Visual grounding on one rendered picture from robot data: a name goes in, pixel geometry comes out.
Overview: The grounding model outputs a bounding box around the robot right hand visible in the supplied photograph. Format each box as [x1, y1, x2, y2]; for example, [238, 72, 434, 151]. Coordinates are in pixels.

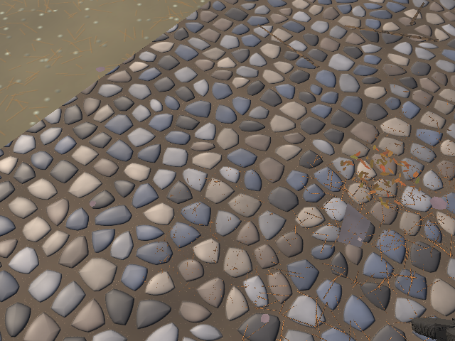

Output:
[411, 318, 455, 341]

